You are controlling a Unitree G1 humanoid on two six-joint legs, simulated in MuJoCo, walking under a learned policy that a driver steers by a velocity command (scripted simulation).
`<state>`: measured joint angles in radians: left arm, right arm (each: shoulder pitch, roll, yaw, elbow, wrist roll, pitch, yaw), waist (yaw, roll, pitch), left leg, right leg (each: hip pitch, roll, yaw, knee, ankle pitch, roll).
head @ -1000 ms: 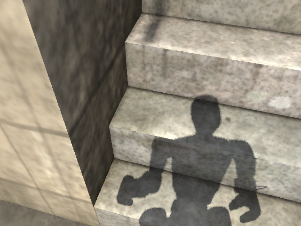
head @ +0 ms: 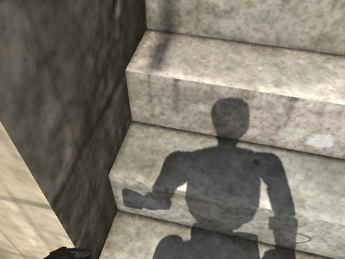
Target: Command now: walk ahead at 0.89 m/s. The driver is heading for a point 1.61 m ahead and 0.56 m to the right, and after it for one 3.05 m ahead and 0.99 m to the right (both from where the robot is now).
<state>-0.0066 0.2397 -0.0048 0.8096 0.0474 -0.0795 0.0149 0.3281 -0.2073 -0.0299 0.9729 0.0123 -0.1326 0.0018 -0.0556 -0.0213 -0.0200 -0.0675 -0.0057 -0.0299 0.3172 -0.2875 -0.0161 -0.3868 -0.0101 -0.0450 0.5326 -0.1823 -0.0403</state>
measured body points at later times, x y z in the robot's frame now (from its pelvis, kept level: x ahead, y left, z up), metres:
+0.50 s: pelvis +0.09 -0.02 +0.00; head +0.09 -0.01 +0.45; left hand +0.19 +0.20 -0.14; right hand +0.21 -0.20 -0.13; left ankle +0.13 +0.07 -0.74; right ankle +0.07 -0.12 -0.74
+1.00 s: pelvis +0.11 -0.02 +0.01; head +0.12 -0.03 +0.46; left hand +0.16 +0.21 -0.14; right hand +0.16 -0.24 -0.14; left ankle +0.13 +0.07 -0.74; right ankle +0.07 -0.12 -0.74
